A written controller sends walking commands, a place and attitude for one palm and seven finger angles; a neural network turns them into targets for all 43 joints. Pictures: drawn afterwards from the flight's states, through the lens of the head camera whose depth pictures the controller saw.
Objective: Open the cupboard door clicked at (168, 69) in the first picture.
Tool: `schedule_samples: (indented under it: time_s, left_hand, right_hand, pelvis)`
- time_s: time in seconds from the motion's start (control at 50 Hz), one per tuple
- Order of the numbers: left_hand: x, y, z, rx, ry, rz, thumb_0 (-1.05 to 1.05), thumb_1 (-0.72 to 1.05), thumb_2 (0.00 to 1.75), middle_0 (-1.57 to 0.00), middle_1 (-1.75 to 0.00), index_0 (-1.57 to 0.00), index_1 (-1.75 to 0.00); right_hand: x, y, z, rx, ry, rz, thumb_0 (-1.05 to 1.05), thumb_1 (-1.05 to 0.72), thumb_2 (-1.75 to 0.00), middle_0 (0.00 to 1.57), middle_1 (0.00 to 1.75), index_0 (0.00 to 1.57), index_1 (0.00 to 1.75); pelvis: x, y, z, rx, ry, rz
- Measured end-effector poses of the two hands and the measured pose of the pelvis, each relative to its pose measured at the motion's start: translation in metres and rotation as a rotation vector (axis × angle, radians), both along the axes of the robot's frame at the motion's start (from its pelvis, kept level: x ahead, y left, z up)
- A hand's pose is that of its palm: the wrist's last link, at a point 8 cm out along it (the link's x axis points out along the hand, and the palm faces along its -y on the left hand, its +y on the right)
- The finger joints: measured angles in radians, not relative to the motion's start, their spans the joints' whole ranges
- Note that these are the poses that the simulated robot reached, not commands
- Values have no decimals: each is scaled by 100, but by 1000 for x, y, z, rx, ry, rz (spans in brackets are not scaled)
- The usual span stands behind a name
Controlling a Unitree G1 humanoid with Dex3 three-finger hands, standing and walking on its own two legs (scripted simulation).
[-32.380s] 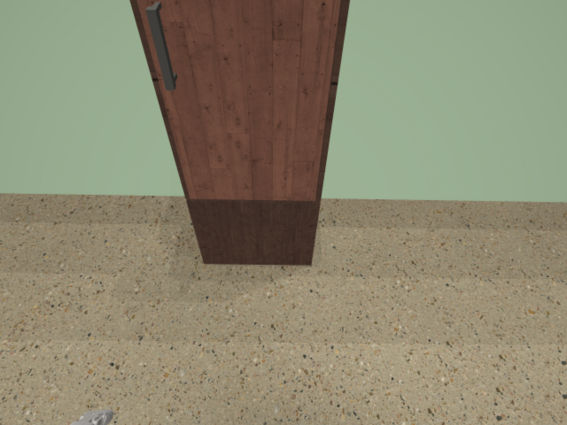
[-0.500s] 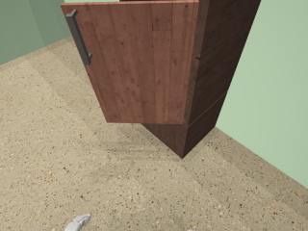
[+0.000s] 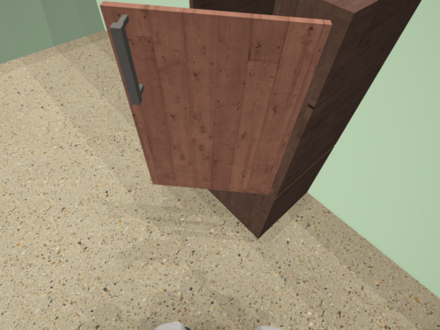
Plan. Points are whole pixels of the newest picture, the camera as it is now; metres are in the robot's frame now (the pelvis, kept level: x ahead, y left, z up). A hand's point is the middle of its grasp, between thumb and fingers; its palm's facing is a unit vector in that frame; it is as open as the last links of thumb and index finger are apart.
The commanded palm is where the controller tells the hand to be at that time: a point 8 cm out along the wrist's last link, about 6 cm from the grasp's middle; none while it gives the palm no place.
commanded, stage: come to a stop and stand still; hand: left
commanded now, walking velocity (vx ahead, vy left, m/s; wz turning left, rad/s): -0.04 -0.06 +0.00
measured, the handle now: (130, 63) +0.56 +0.23 +0.16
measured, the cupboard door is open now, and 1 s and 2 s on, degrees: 43 43 43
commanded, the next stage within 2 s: look again from close up in 0.66 s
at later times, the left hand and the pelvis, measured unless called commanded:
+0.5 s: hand out of the picture +0.00 +0.12 -0.17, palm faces +0.04 -0.98 -0.20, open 7.2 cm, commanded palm none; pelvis -0.03 -0.06 +0.00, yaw +1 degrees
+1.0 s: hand out of the picture -0.04 +0.12 -0.17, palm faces +0.02 -0.98 -0.18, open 7.4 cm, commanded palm none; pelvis -0.04 -0.04 +0.00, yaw +0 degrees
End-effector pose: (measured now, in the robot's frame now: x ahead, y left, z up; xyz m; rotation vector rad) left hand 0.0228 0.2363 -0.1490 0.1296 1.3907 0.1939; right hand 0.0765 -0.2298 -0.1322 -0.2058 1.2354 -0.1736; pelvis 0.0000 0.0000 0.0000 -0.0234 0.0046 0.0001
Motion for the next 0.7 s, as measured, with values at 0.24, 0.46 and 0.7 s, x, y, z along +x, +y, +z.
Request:
schedule_samples:
  time_s: [0.24, 0.46, 0.7]
  left_hand:
    - [-6, -30, 16, 67, -87, -57, 0, 91, 90, -20, -30, -20, -30]
    - [-27, -64, 6, 0, -41, -37, 1, 94, 90, -20, -30, -21, -30]
    - [-60, -74, 13, -21, 20, -20, 1, 92, 90, -20, -30, -20, -30]
  right_hand:
    - [-37, -49, -19, 55, 15, -43, 0, -90, -90, 20, 30, 20, 30]
    - [-103, -57, -11, 37, 178, -68, 0, -91, -90, 20, 30, 19, 30]
    - [-133, -31, -10, 108, 228, -60, 0, -90, -90, 20, 30, 20, 30]
  pelvis:
    - [-26, -40, -6, 27, -6, 5]
    - [-28, -54, 2, 19, -22, 14]
    - [-35, -57, 10, 25, -32, 8]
